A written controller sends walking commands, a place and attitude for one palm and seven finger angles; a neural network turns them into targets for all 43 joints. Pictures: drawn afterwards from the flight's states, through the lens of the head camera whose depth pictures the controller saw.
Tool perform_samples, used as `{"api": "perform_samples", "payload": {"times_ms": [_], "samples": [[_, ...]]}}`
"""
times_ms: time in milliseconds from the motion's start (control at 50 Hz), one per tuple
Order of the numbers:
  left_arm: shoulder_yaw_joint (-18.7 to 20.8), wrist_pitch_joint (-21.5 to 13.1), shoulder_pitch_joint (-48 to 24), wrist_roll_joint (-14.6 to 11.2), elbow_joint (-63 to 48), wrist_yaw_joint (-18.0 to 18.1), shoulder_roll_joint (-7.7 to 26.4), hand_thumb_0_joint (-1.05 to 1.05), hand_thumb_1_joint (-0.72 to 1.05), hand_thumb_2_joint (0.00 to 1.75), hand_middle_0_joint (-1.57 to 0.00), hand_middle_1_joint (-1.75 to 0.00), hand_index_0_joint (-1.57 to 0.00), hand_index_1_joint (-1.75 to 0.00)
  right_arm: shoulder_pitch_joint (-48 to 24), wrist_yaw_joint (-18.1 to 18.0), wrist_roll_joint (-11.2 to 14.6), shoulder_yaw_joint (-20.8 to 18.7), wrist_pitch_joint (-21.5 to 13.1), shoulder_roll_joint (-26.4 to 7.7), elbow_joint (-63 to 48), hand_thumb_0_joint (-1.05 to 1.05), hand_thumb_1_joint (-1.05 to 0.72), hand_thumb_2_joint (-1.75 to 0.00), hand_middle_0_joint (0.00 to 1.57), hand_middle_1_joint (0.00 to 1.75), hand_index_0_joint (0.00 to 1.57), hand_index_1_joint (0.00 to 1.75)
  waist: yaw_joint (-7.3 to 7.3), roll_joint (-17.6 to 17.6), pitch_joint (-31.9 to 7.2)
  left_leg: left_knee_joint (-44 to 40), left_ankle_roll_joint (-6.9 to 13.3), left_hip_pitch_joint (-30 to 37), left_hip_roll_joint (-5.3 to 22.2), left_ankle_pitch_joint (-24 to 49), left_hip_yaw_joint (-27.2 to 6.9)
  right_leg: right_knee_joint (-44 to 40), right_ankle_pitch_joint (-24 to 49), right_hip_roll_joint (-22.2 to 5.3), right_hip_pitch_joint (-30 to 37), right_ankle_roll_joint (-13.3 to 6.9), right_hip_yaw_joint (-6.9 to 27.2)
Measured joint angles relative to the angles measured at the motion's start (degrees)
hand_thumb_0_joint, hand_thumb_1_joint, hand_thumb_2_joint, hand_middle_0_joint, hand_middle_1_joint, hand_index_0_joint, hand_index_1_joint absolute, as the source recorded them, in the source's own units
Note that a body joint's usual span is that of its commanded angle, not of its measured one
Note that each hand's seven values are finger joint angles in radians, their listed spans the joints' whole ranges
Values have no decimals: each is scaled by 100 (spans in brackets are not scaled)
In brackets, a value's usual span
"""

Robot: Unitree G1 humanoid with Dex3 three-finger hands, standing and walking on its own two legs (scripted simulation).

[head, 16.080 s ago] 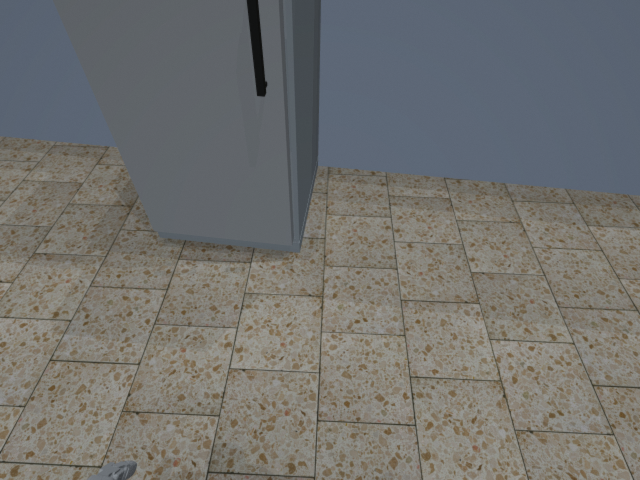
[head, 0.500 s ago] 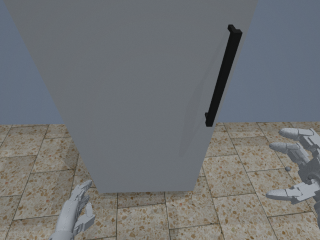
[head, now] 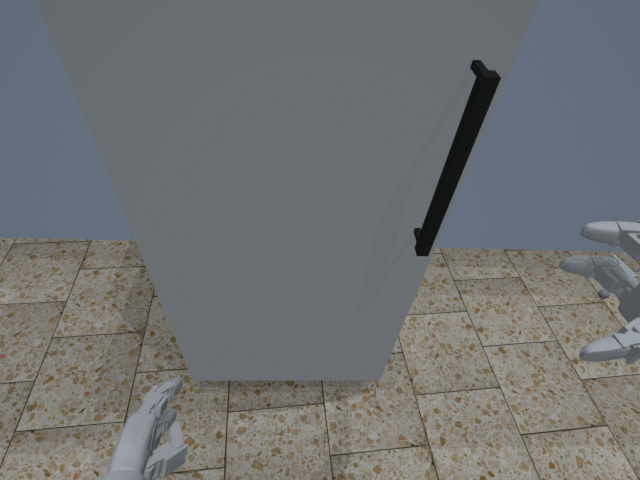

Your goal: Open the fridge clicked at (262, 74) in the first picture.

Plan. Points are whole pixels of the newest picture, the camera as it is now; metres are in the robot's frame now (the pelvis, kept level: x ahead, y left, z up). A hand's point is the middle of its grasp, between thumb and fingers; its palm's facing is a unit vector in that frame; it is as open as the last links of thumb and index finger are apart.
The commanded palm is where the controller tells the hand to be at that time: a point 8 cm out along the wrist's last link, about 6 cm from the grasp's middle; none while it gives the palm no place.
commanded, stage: raise the hand to about handle height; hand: right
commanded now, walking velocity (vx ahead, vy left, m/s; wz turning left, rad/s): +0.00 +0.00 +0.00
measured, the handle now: (445, 172) +0.52 -0.17 +0.14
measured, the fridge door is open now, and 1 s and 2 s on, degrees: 0 0 0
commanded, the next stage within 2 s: move the hooked fingers beside the handle in 0.36 s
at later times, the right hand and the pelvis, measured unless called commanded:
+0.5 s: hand (592, 298) +0.28 -0.27 +0.16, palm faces +0.05 +1.00 -0.06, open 14.0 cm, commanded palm +0.25 -0.31 +0.17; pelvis +0.00 +0.01 +0.00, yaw +0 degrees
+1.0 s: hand (556, 256) +0.34 -0.26 +0.15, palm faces +0.02 +1.00 -0.04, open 14.0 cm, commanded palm +0.32 -0.30 +0.16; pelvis +0.01 +0.00 +0.00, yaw +1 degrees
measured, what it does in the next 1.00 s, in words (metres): stands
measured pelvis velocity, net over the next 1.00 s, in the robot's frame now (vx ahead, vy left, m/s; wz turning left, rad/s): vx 0.01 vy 0.00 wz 0.01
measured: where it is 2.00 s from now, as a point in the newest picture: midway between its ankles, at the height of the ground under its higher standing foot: outside the picture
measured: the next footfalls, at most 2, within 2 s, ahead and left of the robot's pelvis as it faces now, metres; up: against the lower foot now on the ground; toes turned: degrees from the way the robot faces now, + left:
none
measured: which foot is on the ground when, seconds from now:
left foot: down 0.00-1.00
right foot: down 0.00-1.00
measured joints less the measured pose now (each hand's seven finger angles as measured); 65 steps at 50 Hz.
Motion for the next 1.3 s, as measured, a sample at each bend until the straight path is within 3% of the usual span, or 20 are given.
{"api": "perform_samples", "payload": {"times_ms": [60,140,220,360,500,740,860,1160,1300], "samples": [[68,12,0,15,-55,-26,42,2,90,90,-20,-30,-21,-30,209,-24,-18,57,13,158,-236,-1,50,-30,30,120,30,120,29,12,28,41,8,-28,-18,-17,-41,19,-22,-17,-2,6,-41],[109,-38,53,55,-70,-22,5,2,90,90,-20,-30,-21,-30,435,-185,23,13,-228,366,-636,-2,50,-30,30,120,30,120,17,79,-11,8,26,49,-52,-29,-60,-24,-36,-46,88,25,-57],[100,-63,38,38,-52,2,-39,2,90,90,-20,-30,-20,-30,336,-333,5,-110,-298,328,-560,-2,50,-30,30,120,30,120,-12,103,-16,-23,47,120,-73,-33,-34,-32,-43,-67,142,50,-30],[75,-18,-79,9,-59,44,-15,2,90,90,-20,-30,-21,-30,186,-240,-73,12,-29,231,-315,-2,50,-30,30,120,30,120,-48,2,28,9,35,54,-47,-24,-7,4,-22,-46,63,41,-3],[33,-14,-92,27,-39,40,-91,2,90,90,-20,-30,-21,-30,286,-202,11,-3,-187,312,-407,-2,50,-30,30,120,30,120,-33,39,-14,37,35,51,-59,-50,-21,41,-60,-57,63,40,-16],[12,-17,-39,20,52,118,-80,2,90,90,-20,-30,-21,-30,-445,-327,-210,313,-223,312,197,-2,51,-30,30,121,30,120,17,66,53,9,0,0,9,-23,14,-7,-8,12,-1,-1,25],[23,17,28,34,40,82,-97,2,90,90,-20,-30,-21,-30,-695,-385,-250,266,-280,271,493,-2,50,-30,30,120,30,120,120,101,10,-3,-10,-57,6,-19,-46,-63,-4,15,-18,-10,-33],[89,129,169,40,88,90,-37,2,90,90,-20,-30,-21,-30,-1239,-592,-446,446,-409,348,1005,-2,50,-30,30,120,30,120,172,121,-7,-50,-27,-172,14,-15,-66,-133,7,29,-120,-24,-46],[88,216,187,28,79,64,-50,2,90,90,-20,-30,-21,-30,-1585,-567,-465,413,-426,232,1484,-2,50,-30,30,120,30,120,246,141,-93,-53,-18,-233,-4,-29,-92,-162,-3,15,-158,-15,-71]]}}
